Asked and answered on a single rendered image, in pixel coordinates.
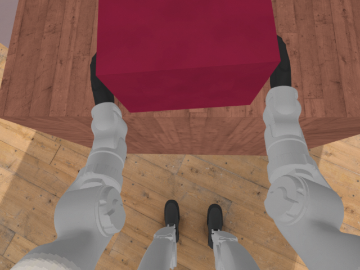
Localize left robot forearm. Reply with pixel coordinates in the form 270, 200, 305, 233
54, 102, 128, 229

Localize right robot forearm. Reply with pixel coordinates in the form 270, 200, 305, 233
263, 86, 332, 189

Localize right robot upper arm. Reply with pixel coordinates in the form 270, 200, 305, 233
264, 174, 360, 270

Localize pedestal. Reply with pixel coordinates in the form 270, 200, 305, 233
0, 0, 360, 156

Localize robot right shin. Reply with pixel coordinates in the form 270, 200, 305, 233
211, 229, 238, 256

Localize robot left hand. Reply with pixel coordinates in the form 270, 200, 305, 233
90, 53, 114, 105

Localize carton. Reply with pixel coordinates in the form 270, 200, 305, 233
96, 0, 281, 113

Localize robot right hand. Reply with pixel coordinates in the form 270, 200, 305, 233
270, 35, 291, 88

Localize robot left thigh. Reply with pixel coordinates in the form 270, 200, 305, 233
137, 238, 177, 270

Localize left robot upper arm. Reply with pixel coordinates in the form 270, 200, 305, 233
10, 185, 126, 270

